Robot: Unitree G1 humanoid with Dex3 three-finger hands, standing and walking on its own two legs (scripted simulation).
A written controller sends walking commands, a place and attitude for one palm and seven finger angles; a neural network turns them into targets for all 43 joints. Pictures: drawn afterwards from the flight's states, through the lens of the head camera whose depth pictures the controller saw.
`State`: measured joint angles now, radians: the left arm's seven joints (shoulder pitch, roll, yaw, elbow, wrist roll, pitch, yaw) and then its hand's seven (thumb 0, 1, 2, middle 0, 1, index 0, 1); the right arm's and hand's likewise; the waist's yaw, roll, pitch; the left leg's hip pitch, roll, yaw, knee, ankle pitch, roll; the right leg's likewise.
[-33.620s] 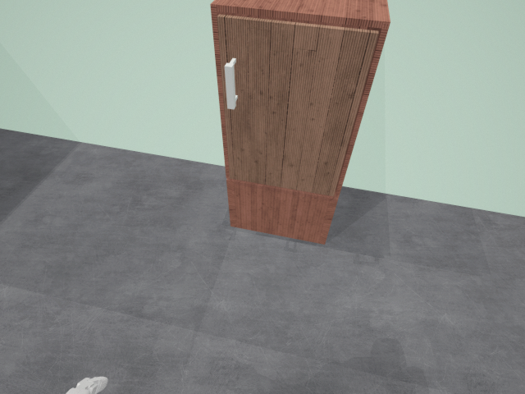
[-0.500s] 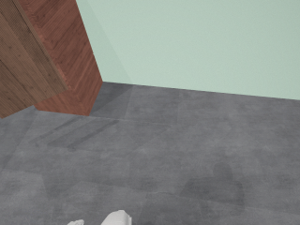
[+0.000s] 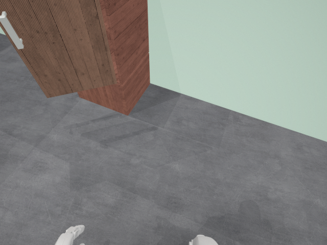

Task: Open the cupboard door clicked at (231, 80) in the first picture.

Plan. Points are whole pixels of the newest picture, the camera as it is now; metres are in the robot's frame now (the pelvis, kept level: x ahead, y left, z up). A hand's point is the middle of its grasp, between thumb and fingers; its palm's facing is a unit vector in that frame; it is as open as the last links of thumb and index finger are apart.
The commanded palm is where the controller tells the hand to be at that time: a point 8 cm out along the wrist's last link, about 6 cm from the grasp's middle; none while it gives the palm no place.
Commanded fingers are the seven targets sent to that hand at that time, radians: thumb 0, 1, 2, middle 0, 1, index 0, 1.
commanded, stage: turn to face it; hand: left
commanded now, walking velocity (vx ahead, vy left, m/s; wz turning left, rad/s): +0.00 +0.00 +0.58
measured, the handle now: (12, 30) +0.86 +0.67 +0.01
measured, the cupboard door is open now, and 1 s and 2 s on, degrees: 43 43 43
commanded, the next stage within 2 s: take the last steps up to it in 0.40 s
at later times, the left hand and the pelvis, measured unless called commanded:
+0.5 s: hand out of the picture -0.03 +0.17 -0.17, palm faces +0.32 -0.92 -0.23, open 7.3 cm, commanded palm none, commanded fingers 0.00 0.90 0.90 -0.20 -0.30 -0.20 -0.30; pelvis -0.01 -0.03 +0.00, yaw +17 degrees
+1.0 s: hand out of the picture +0.06 +0.21 -0.16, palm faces +0.32 -0.93 -0.20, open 7.4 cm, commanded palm none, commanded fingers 0.00 0.90 0.90 -0.20 -0.30 -0.20 -0.30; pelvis +0.04 +0.01 +0.00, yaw +20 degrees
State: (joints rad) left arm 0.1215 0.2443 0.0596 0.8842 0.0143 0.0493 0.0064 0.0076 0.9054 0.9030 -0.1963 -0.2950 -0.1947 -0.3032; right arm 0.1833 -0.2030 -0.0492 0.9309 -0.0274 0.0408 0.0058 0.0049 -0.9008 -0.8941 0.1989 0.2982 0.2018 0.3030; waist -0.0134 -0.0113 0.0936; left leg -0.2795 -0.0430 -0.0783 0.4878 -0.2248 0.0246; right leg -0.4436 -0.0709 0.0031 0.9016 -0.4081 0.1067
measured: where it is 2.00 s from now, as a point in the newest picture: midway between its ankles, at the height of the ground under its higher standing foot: (133, 212)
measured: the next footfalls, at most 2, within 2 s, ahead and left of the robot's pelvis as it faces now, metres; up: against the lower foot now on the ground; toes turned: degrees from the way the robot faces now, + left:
right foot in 0.10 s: +0.04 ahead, -0.14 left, +0.00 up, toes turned +2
left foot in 0.54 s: -0.02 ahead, +0.09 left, +0.00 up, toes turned +21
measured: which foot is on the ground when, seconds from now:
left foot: down 0.00-0.10, up 0.12-0.52, down 0.54-1.00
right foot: up 0.00-0.08, down 0.10-0.54, up 0.56-1.00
